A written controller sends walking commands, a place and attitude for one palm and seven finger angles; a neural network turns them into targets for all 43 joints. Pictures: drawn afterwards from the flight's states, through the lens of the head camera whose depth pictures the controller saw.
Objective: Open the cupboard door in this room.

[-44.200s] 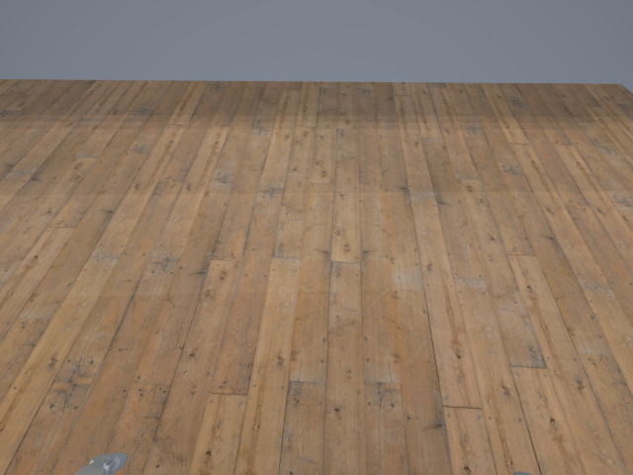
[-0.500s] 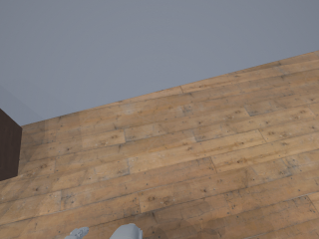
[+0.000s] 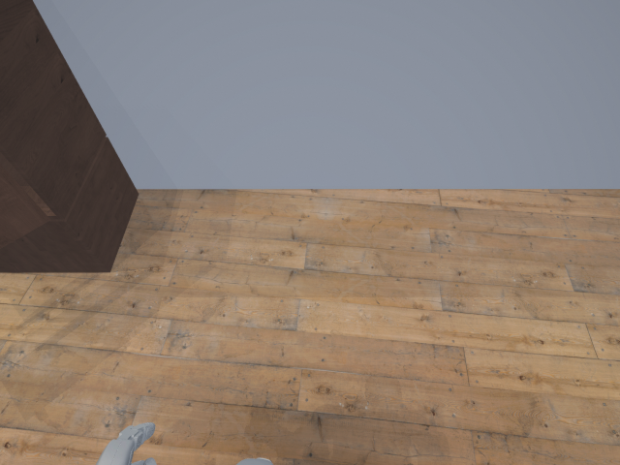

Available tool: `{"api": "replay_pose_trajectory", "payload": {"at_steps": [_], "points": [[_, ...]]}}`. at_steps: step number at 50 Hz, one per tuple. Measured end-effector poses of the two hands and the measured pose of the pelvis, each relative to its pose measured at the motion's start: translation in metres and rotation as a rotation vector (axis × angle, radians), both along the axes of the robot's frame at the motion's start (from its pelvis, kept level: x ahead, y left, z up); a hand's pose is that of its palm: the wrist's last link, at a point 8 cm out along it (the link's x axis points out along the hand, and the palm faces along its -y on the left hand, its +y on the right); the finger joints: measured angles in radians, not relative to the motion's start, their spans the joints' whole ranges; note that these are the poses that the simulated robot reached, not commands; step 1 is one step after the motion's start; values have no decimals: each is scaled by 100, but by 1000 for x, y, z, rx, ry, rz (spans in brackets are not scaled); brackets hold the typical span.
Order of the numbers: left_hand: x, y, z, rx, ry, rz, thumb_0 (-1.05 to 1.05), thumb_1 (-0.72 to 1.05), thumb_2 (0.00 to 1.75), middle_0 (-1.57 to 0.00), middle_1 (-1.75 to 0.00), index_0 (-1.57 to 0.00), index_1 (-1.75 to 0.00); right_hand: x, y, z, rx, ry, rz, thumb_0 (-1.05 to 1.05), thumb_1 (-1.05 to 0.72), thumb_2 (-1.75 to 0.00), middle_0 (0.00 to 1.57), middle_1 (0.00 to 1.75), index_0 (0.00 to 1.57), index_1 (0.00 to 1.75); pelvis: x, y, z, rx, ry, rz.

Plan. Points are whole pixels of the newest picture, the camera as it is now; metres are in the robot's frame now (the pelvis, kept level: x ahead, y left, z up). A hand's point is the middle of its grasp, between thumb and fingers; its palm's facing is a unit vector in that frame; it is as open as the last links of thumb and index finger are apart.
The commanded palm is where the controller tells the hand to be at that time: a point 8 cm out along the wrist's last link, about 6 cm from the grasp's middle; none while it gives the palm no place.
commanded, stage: turn to face it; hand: left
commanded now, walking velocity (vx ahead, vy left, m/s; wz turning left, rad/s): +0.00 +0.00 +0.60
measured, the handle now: out of the picture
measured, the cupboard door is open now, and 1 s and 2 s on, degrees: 46 46 46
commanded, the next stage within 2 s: take the last steps up to it in 1.28 s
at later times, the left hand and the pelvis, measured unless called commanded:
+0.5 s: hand out of the picture +0.00 +0.22 -0.18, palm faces +0.35 -0.91 -0.24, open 7.4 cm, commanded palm none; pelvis +0.01 +0.00 +0.00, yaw +19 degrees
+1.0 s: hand out of the picture -0.02 +0.16 -0.15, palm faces +0.60 -0.77 -0.22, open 7.4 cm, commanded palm none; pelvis +0.03 -0.04 +0.01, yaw +38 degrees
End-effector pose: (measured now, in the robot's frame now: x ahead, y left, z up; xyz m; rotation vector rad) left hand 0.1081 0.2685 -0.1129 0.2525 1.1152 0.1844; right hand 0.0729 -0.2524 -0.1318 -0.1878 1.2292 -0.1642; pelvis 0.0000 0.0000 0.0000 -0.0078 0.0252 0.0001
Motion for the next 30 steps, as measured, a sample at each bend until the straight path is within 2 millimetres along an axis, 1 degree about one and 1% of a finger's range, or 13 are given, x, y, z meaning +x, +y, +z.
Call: {"api": "replay_pose_trajectory", "payload": {"at_steps": [2,4,7,10,13,15,19,21,23,25,30], "points": [[-6,-8,0,18,-23,14,0,91,90,-20,-30,-20,-30,4,-10,-9,11,4,8,1,-90,-90,20,30,20,30,-1,-9,-6,11,-1,22],[-17,-16,3,17,-15,39,0,91,90,-20,-30,-20,-30,10,-17,-10,13,16,30,1,-91,-90,20,30,20,30,-1,-13,-3,10,-10,59],[-36,-27,5,-4,14,88,0,90,90,-20,-30,-20,-30,21,-22,-3,11,27,62,1,-91,-90,20,30,20,30,2,-17,3,21,-14,104],[-53,-36,1,-37,41,134,0,90,90,-20,-30,-20,-30,34,-21,5,5,32,103,1,-91,-90,20,30,20,30,6,-19,8,36,-12,147],[-71,-39,-7,-71,63,184,0,90,90,-20,-30,-20,-30,54,-13,11,-7,26,162,1,-91,-90,20,30,20,30,8,-18,8,41,-9,188],[-86,-37,-15,-91,80,223,0,90,90,-20,-30,-20,-30,69,-2,12,-18,12,209,1,-91,-90,20,30,20,30,8,-14,5,38,-8,216],[-117,-22,-39,-119,128,308,0,90,90,-21,-30,-20,-30,101,22,10,-43,-57,299,1,-91,-90,20,30,20,30,9,-1,-10,18,0,273],[-128,-14,-42,-112,162,340,0,90,90,-20,-30,-20,-30,109,32,13,-48,-75,335,1,-91,-90,20,30,20,30,8,0,-9,20,-1,290],[-132,-8,-38,-101,167,368,1,90,90,-20,-30,-20,-30,112,39,17,-53,-79,362,1,-91,-90,20,30,20,30,8,0,-5,10,1,314],[-131,-2,-31,-89,150,391,1,90,90,-20,-30,-20,-30,112,43,19,-53,-68,384,1,-91,-90,20,30,20,30,9,-1,-1,1,3,338],[-118,3,-12,-52,70,427,1,91,90,-20,-30,-20,-30,112,43,17,-35,-27,426,1,-91,-90,20,30,20,30,12,-9,6,-9,0,391]]}}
